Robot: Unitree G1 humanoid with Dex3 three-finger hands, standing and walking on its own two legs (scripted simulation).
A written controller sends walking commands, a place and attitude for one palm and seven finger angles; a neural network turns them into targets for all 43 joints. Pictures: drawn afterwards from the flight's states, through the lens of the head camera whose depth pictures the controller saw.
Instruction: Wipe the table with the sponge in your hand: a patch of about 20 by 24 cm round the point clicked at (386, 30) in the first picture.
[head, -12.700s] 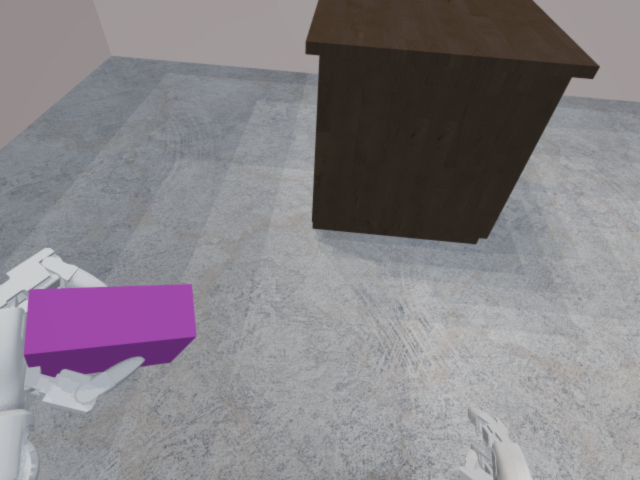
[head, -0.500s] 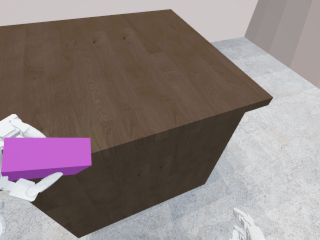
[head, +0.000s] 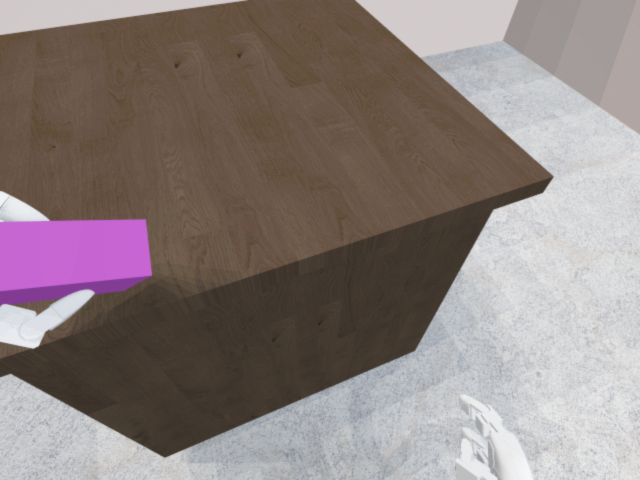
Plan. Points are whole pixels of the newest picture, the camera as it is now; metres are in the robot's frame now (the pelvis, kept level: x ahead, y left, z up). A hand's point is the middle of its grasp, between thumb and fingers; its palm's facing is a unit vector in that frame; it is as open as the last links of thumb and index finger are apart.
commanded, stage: come to a stop and stand still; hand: left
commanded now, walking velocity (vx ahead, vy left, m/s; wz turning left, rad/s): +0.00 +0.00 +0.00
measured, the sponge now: (85, 262) +0.27 +0.24 +0.18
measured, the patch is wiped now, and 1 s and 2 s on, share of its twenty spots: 0.00 0.00 0.00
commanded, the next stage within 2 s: look again from close up in 1.00 s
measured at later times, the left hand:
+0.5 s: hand (39, 337) +0.20 +0.25 +0.16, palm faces +0.40 -0.87 -0.28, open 9.5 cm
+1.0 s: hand out of the picture +0.20 +0.30 +0.16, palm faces +0.39 -0.85 -0.36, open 9.5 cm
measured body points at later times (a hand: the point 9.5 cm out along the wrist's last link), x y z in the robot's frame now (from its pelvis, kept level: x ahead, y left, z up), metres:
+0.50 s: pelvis -0.02 +0.01 +0.01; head -0.03 +0.03 +0.46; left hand +0.17 +0.30 +0.18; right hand +0.17 -0.21 -0.04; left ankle +0.00 +0.10 -0.73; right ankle +0.02 -0.08 -0.73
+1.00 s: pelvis -0.01 +0.05 +0.01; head +0.00 +0.07 +0.46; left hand +0.18 +0.34 +0.18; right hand +0.18 -0.16 -0.05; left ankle +0.00 +0.10 -0.73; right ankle +0.02 -0.08 -0.73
